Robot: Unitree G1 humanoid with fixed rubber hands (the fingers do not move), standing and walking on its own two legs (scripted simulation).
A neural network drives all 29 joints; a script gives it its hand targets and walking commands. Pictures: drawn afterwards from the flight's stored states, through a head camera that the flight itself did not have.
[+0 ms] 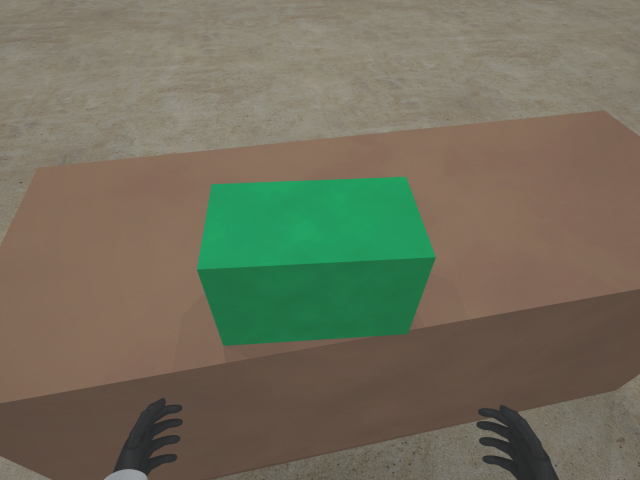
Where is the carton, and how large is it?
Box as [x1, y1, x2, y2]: [197, 177, 435, 345]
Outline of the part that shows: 406,178 387,177 212,184 197,270 223,345 407,333 435,256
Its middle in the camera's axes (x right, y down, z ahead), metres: -0.01 +0.04 +0.62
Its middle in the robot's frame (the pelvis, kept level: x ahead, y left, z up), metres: +0.44 +0.01 -0.01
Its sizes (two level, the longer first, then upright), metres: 0.306 0.168 0.200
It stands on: a pedestal, 0.67 m high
